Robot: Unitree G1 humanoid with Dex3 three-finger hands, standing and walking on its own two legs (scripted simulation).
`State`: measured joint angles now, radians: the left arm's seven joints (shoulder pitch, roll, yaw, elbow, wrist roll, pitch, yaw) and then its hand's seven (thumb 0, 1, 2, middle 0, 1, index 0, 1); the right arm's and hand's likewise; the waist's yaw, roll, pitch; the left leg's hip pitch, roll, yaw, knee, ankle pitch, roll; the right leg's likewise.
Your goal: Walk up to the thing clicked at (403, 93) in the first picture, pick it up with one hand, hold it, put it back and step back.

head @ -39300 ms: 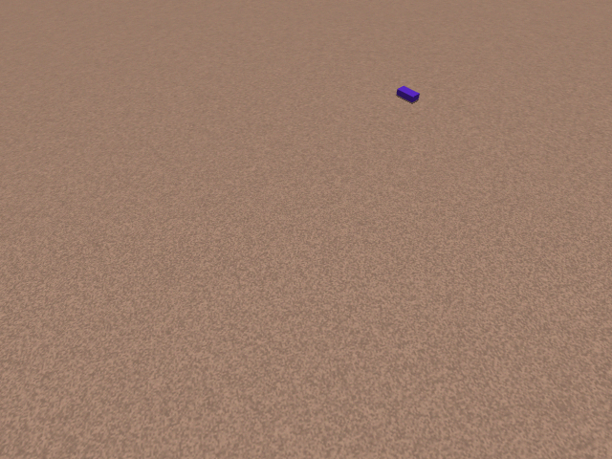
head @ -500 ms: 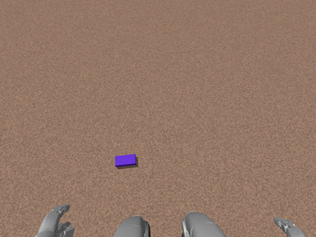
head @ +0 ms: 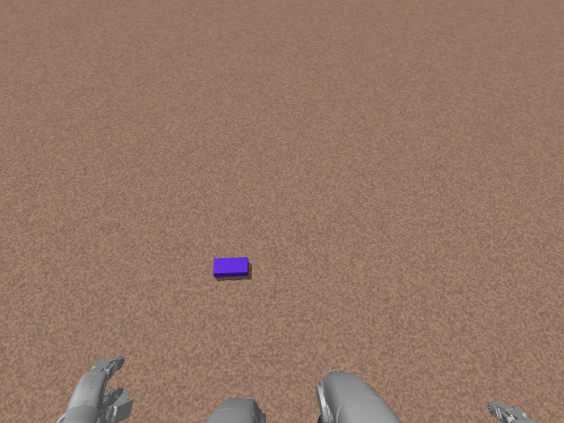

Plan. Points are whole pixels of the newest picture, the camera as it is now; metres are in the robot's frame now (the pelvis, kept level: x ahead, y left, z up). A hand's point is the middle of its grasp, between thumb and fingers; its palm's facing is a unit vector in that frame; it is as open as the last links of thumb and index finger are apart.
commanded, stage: step back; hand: left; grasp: from above
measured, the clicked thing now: (231, 267) +0.63 +0.22 -0.74
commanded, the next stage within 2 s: none
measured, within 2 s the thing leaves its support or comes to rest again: neither
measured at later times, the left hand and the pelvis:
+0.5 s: hand out of the picture -0.05 +0.22 -0.13, palm faces +0.00 -0.90 -0.43, open 7.4 cm; pelvis -0.16 -0.04 +0.00, yaw +0 degrees
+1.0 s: hand out of the picture -0.26 +0.21 -0.15, palm faces -0.03 -0.91 -0.42, open 7.4 cm; pelvis -0.34 -0.07 -0.01, yaw -1 degrees
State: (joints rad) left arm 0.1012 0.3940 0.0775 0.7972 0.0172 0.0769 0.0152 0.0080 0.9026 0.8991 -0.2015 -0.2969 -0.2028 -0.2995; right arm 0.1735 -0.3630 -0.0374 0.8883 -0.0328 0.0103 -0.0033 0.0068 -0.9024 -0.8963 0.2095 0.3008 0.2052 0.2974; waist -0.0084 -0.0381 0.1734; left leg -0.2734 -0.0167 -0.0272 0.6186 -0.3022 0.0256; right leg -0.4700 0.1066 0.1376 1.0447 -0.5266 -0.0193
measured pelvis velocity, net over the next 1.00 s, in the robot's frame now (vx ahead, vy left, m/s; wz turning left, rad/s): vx -0.34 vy -0.07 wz -0.01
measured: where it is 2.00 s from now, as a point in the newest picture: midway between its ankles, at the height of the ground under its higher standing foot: outside the picture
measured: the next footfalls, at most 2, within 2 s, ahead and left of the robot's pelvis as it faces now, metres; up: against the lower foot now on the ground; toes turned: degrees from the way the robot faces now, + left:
right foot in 0.26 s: -0.07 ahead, -0.17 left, +0.00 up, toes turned +0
left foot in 0.58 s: -0.17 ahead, +0.07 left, +0.00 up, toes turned +0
